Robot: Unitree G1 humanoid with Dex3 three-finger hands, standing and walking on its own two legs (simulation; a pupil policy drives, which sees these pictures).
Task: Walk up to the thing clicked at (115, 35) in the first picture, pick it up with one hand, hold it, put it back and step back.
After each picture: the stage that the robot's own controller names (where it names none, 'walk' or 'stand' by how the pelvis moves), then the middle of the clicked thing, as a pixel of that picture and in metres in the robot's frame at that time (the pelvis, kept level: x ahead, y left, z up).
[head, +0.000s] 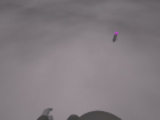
stand; (115, 37) +1.98 -0.54 -0.66
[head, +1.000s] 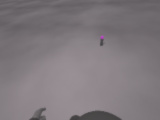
walk; (101, 41) +1.88 -0.07 -0.62
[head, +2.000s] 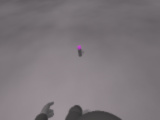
walk; (79, 51) +1.24 +0.32 -0.65
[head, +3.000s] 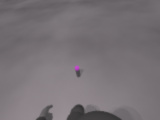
walk; (77, 71) +0.81 +0.29 -0.65
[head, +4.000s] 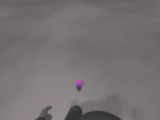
walk; (78, 85) +0.53 +0.20 -0.65
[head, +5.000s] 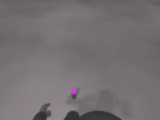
stand; (73, 94) +0.41 +0.18 -0.64
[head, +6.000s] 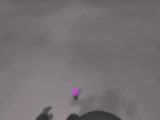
stand; (75, 94) +0.40 +0.18 -0.66
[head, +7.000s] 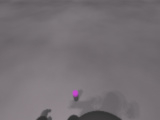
stand; (75, 96) +0.40 +0.18 -0.66
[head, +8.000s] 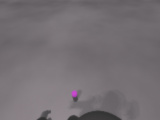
stand; (74, 96) +0.40 +0.20 -0.66
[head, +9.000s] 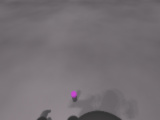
stand; (74, 96) +0.39 +0.20 -0.66
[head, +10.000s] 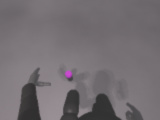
go down; (69, 76) +0.42 +0.21 -0.49
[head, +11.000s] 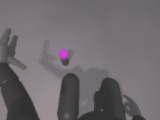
go down; (64, 58) +0.46 +0.24 -0.26
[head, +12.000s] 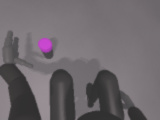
close in; (47, 50) +0.44 +0.27 -0.20
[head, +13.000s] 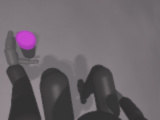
close; (28, 47) +0.43 +0.29 -0.16
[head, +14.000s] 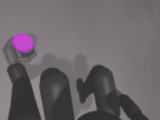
lift; (26, 49) +0.42 +0.30 -0.16
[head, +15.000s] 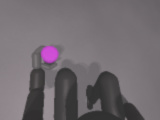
lift; (49, 58) +0.36 +0.27 -0.09
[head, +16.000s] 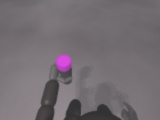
lift; (65, 72) +0.31 +0.17 +0.07
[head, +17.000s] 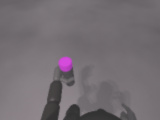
hold; (68, 73) +0.32 +0.16 +0.02
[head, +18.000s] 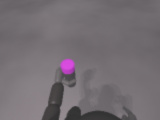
hold; (69, 75) +0.31 +0.16 +0.04
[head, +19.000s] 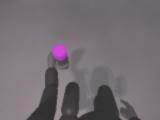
crouch; (62, 59) +0.41 +0.20 -0.03
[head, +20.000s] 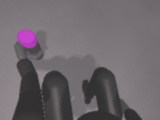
lower; (33, 48) +0.44 +0.28 -0.15
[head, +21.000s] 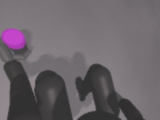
lower; (19, 47) +0.44 +0.30 -0.16
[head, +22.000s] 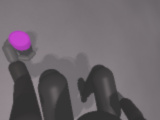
lower; (24, 48) +0.43 +0.30 -0.16
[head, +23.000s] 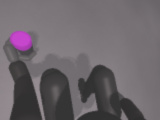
lower; (25, 48) +0.42 +0.31 -0.16
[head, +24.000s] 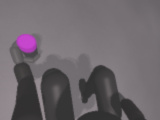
rest; (30, 51) +0.41 +0.29 -0.16
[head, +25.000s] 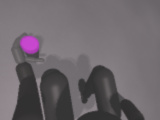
open; (32, 51) +0.42 +0.28 -0.17
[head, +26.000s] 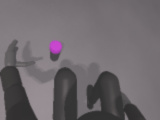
stand; (54, 52) +0.44 +0.25 -0.20
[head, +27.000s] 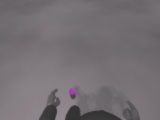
stand; (72, 94) +0.38 +0.18 -0.57
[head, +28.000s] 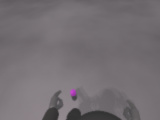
stand; (73, 95) +0.39 +0.19 -0.60
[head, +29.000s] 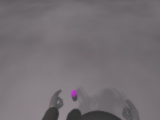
stand; (74, 95) +0.38 +0.18 -0.60
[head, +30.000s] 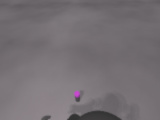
stand; (77, 96) +0.40 +0.17 -0.65
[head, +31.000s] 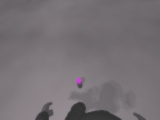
walk; (79, 83) +0.47 +0.16 -0.63
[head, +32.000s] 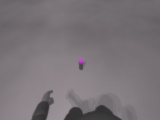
walk; (80, 64) +0.78 +0.15 -0.62
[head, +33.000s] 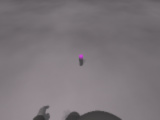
stand; (81, 60) +1.05 +0.20 -0.64
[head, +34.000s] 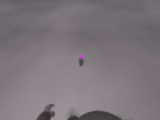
stand; (81, 60) +1.03 +0.20 -0.66
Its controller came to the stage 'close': yes
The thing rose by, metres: 0.69
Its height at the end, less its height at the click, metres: +0.00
